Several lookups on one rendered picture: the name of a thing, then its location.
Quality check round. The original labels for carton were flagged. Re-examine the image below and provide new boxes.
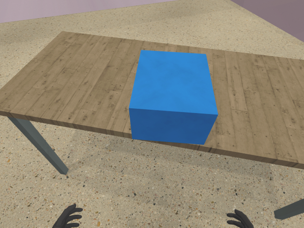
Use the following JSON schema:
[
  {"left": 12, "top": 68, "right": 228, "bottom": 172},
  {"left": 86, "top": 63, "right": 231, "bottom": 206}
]
[{"left": 129, "top": 50, "right": 218, "bottom": 145}]

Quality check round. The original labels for left robot hand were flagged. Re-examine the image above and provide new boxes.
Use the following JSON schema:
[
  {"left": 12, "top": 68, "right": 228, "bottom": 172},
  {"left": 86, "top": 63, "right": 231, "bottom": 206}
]
[{"left": 52, "top": 204, "right": 83, "bottom": 228}]

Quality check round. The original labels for table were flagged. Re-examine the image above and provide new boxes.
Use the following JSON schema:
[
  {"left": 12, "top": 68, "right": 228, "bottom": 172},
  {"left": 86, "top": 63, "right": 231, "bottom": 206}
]
[{"left": 0, "top": 31, "right": 304, "bottom": 220}]

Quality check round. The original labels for right robot hand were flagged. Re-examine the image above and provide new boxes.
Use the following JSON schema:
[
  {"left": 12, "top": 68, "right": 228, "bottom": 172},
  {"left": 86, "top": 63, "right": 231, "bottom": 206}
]
[{"left": 227, "top": 209, "right": 254, "bottom": 228}]

